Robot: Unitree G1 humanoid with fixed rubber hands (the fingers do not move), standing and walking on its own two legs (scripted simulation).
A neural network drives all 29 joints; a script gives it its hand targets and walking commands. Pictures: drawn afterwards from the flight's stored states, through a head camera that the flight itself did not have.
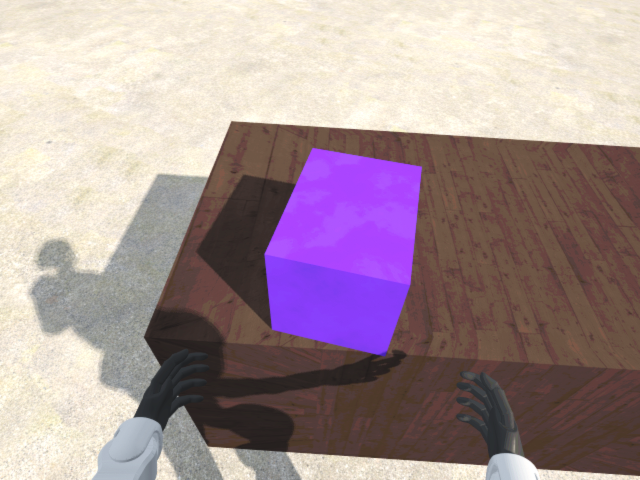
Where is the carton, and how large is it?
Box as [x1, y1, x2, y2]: [264, 148, 421, 355]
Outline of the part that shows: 312,148 264,254 272,329 376,354 385,355 410,281 421,167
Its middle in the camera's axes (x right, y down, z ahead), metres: +0.05 +0.02 +0.69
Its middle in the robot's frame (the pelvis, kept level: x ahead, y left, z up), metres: +0.49 +0.00 -0.03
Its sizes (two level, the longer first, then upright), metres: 0.270 0.201 0.203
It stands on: a pedestal, 0.64 m high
